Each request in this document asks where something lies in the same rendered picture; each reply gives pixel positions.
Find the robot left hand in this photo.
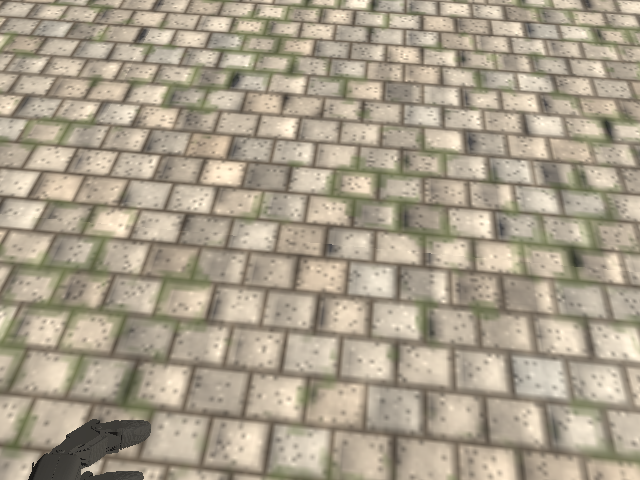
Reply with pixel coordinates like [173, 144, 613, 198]
[28, 419, 151, 480]

